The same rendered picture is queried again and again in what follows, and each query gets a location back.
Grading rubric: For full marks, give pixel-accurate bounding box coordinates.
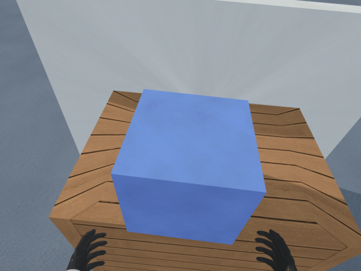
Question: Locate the right robot hand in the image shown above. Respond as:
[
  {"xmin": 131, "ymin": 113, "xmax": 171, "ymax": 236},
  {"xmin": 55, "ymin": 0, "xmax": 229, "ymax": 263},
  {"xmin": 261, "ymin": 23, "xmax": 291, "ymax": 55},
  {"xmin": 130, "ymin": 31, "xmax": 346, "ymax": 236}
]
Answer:
[{"xmin": 255, "ymin": 229, "xmax": 297, "ymax": 271}]

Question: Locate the carton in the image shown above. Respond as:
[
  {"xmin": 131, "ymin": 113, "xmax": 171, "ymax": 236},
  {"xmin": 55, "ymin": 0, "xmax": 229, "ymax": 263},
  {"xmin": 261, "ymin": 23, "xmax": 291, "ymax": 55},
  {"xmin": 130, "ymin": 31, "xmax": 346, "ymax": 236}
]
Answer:
[{"xmin": 111, "ymin": 89, "xmax": 266, "ymax": 245}]

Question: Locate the left robot hand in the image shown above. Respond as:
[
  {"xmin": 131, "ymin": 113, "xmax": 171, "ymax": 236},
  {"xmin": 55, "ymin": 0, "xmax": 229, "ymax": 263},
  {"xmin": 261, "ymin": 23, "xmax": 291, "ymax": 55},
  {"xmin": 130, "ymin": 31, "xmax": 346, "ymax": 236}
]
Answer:
[{"xmin": 66, "ymin": 229, "xmax": 107, "ymax": 271}]

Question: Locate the pedestal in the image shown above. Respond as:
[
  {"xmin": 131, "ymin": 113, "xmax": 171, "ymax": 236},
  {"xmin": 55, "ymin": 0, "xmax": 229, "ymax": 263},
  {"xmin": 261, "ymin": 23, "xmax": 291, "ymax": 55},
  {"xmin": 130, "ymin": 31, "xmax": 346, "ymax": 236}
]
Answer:
[{"xmin": 49, "ymin": 91, "xmax": 361, "ymax": 271}]

